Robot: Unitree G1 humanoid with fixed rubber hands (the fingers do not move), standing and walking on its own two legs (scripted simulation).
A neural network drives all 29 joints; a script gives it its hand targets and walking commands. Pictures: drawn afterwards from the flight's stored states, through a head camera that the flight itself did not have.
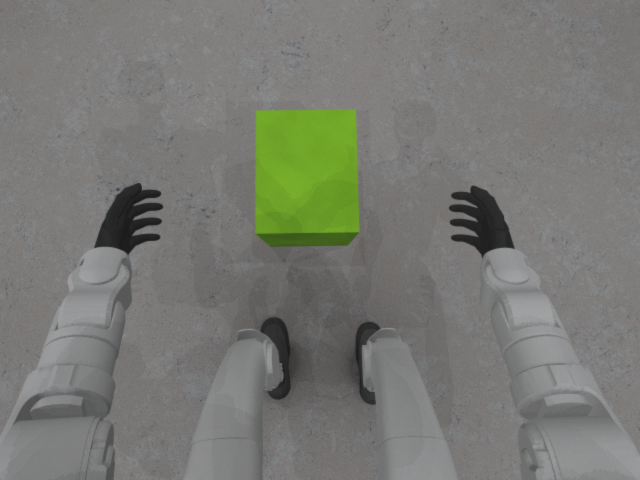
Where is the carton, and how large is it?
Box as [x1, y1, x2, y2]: [255, 110, 358, 246]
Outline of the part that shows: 256,110 255,233 270,246 347,245 358,232 355,110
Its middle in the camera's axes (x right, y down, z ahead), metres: -0.03 -0.12 +0.94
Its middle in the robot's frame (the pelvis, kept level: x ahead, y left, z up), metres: +0.54 +0.03 -0.56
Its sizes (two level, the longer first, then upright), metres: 0.263 0.212 0.274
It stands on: the floor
